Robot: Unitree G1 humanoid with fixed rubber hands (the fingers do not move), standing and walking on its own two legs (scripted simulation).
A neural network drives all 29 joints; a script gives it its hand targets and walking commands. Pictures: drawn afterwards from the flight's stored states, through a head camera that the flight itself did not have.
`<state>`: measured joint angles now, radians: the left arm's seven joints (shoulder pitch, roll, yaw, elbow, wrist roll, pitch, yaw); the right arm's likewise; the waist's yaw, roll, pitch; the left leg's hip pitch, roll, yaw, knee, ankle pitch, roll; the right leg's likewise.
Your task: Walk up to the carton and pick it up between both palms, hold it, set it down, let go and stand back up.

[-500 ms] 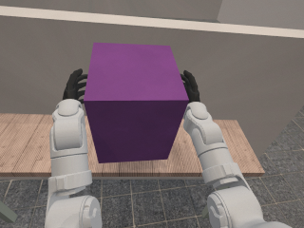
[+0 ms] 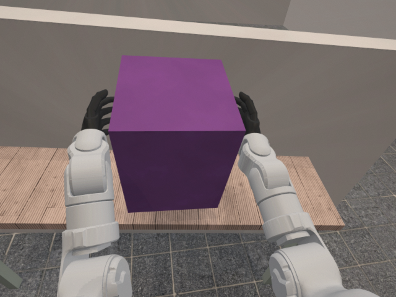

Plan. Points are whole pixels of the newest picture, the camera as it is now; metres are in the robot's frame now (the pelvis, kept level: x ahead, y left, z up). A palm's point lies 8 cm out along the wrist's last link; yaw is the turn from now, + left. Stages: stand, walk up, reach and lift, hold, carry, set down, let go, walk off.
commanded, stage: hold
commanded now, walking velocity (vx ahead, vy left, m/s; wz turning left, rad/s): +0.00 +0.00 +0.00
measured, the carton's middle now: (173, 137) +0.39 +0.02 +0.14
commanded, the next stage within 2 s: none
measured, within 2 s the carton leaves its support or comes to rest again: neither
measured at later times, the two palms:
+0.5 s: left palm (95, 132) +0.35 +0.16 +0.19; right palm (248, 132) +0.35 -0.13 +0.18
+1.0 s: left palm (95, 132) +0.35 +0.16 +0.19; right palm (249, 132) +0.35 -0.13 +0.19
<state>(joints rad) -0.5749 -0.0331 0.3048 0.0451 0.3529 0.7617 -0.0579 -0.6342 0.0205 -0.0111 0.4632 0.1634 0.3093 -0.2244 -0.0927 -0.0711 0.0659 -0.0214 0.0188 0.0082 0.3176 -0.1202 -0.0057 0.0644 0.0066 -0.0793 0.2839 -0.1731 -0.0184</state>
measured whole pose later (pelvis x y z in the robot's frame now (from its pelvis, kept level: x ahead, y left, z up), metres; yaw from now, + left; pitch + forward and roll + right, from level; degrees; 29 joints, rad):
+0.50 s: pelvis +0.00 +0.00 +0.00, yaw +0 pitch -10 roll +0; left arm -0.57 -0.04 0.31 0.04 0.36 0.76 -0.06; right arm -0.64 0.02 -0.01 0.47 0.16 0.31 -0.22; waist -0.09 -0.07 0.07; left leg -0.01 0.02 0.01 0.32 -0.12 -0.01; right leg 0.07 0.01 -0.08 0.28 -0.17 -0.02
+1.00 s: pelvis +0.00 +0.00 +0.00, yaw +0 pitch -10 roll -1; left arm -0.56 -0.04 0.30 0.04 0.34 0.75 -0.05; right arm -0.63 0.01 0.01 0.45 0.17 0.30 -0.23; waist -0.09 -0.07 0.06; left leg -0.02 0.02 0.01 0.32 -0.12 -0.01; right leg 0.06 0.01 -0.08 0.28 -0.17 -0.02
